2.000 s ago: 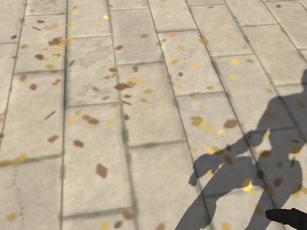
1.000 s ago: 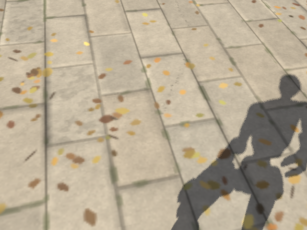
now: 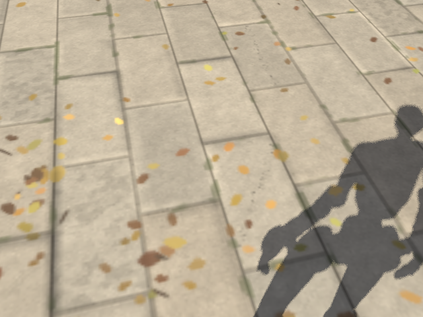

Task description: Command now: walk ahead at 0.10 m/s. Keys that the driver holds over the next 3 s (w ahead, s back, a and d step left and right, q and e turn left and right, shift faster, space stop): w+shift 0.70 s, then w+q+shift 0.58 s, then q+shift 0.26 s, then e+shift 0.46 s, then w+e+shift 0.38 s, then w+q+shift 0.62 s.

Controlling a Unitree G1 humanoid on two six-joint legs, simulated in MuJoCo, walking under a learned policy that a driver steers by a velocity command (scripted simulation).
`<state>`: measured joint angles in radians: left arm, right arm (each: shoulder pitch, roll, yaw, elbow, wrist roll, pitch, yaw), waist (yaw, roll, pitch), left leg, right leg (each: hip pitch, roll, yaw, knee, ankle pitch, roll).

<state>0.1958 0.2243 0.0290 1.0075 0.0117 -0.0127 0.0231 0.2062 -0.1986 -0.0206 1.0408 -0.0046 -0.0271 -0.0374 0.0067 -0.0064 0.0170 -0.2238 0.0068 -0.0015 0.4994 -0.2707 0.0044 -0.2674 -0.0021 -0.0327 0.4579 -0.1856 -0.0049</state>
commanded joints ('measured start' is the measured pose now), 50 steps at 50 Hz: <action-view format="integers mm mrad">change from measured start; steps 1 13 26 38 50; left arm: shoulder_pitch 17 -151 121 375 80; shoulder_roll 78 61 75 143 97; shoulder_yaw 15 22 2 9 14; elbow -9 -85 -5 21 -243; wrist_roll -10 -45 -1 -8 -11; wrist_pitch -8 -105 -112 -99 -169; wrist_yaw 4 -60 -66 1 -25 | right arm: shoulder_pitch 68 119 3 -438 29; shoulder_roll -133 -200 -84 -82 -119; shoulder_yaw -29 -75 -32 -22 -57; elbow -1 -46 -203 -389 -249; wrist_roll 10 35 34 57 9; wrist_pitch -5 -64 -82 -108 -88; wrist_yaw -2 23 44 124 77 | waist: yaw -18 -27 -15 44 48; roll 17 149 -78 -76 -53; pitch -99 67 71 118 -5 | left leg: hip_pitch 32 35 -666 -464 68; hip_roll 44 220 176 -26 69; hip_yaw -45 -174 -74 133 -492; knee -100 -370 742 5 -316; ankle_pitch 39 -205 160 450 -31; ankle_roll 53 170 94 101 350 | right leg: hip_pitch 80 -192 119 426 -373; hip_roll -2 -55 -232 -209 -97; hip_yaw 0 -57 327 -56 187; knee -8 197 -320 -368 819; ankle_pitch -29 -66 -284 702 -161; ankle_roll -30 -23 -176 -96 -42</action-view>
